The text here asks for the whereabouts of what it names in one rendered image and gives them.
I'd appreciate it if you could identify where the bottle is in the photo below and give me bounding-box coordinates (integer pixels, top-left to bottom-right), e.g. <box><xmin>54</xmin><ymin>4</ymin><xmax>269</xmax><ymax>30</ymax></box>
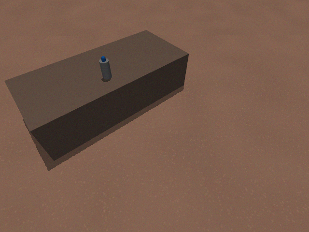
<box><xmin>99</xmin><ymin>56</ymin><xmax>112</xmax><ymax>79</ymax></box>

